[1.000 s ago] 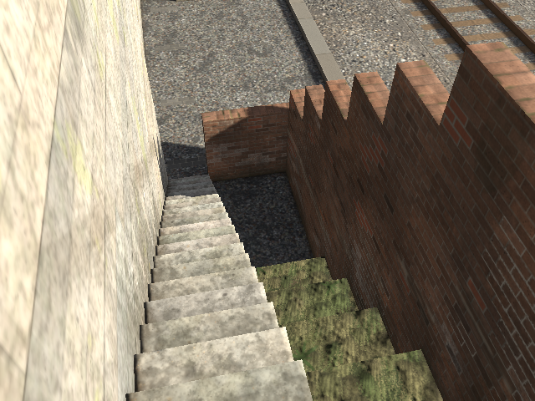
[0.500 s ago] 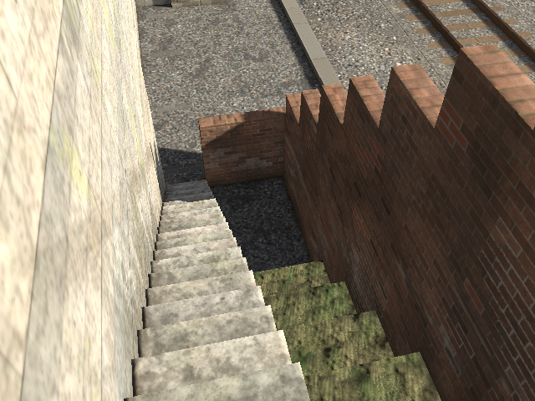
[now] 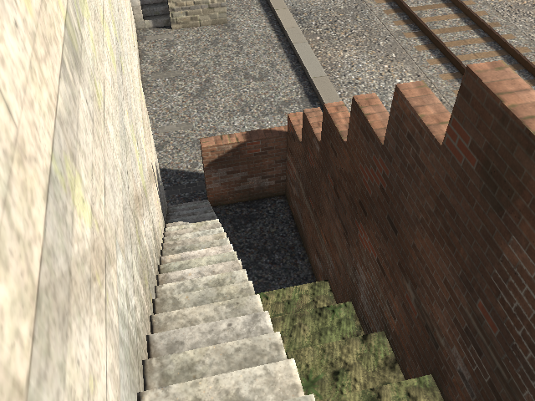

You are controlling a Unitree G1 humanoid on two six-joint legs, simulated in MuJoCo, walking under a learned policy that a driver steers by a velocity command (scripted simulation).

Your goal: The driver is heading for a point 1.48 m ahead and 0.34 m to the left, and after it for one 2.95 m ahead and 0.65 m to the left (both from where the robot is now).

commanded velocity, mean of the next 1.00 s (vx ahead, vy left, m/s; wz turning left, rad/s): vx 0.48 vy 0.00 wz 0.00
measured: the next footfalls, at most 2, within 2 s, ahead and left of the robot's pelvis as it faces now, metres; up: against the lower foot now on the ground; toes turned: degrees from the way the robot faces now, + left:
left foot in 0.30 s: +0.14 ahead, +0.17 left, -0.20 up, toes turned +2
right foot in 0.72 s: +0.43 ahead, -0.06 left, -0.39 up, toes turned +4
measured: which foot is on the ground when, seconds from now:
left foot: up 0.00-0.28, down 0.30-0.68, up 0.70-1.00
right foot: down 0.00-0.28, up 0.30-0.70, down 0.72-1.00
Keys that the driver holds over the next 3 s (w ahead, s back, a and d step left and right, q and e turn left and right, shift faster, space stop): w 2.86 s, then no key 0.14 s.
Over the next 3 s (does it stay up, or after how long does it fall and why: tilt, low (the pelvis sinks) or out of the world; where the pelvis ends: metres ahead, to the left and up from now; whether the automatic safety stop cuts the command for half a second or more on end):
stays up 1.32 0.25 -1.16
